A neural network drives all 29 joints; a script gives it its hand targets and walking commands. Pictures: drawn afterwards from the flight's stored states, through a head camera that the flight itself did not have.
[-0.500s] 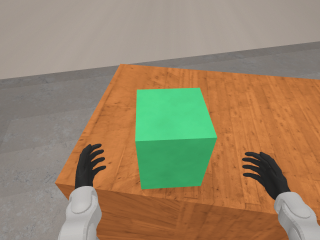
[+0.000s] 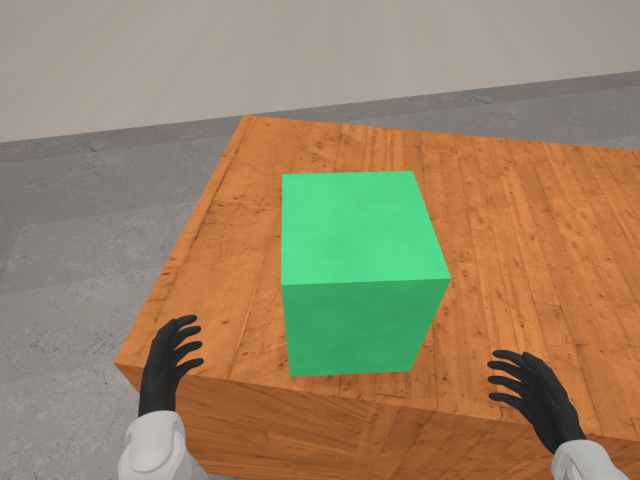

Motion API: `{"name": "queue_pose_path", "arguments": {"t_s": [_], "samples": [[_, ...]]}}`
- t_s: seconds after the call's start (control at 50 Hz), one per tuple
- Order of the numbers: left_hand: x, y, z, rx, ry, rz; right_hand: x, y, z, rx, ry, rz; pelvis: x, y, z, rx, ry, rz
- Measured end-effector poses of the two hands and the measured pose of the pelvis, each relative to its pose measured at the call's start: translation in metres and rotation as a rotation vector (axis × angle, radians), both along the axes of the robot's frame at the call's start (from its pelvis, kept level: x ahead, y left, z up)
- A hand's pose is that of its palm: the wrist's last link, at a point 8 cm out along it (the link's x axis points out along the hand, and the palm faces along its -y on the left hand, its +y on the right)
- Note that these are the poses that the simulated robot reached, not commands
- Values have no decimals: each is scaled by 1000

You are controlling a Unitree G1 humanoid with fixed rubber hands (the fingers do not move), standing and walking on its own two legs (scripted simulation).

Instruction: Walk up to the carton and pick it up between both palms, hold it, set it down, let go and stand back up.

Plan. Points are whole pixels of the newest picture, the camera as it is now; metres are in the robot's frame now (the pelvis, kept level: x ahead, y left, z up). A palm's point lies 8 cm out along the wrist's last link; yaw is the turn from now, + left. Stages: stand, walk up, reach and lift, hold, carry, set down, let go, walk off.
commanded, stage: set down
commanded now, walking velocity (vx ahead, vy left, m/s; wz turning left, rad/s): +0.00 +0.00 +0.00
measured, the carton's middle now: (349, 277) +0.38 -0.02 +0.03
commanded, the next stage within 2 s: let go in 0.92 s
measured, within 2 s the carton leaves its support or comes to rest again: neither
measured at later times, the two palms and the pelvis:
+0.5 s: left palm (157, 413) +0.21 +0.21 -0.01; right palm (541, 431) +0.19 -0.24 -0.01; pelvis +0.02 +0.01 +0.00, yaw +0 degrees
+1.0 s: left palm (151, 412) +0.21 +0.22 -0.01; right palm (535, 429) +0.20 -0.24 -0.01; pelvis +0.01 +0.02 +0.00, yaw -1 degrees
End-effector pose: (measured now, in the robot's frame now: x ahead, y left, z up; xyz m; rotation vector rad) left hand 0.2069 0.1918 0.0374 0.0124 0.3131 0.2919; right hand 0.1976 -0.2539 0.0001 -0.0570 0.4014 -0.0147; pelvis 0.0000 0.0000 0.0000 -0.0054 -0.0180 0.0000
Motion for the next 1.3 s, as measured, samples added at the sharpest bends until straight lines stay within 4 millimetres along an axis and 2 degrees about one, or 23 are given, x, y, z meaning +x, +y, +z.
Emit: {"name": "queue_pose_path", "arguments": {"t_s": [0.06,0.18,0.32,0.42,0.7,1.3], "samples": [[1,5,-3,8,13,-8,0,3,-1,3,6,-4,2,3,0,-1,3,-1],[-1,6,-30,-15,127,-34,-3,6,-8,-4,51,-12,9,6,1,-4,5,-2],[4,13,-37,8,155,-57,-3,7,-14,-27,89,-6,18,8,1,-6,16,-2],[0,17,-53,7,214,-95,-3,8,-14,-49,81,-7,22,10,1,-8,16,-3],[-5,21,-55,17,202,-151,-4,12,-14,-96,63,-19,20,11,1,-9,-11,-5],[0,28,-51,24,249,-245,-1,19,-11,-162,104,-59,3,22,1,-7,-63,-20]]}}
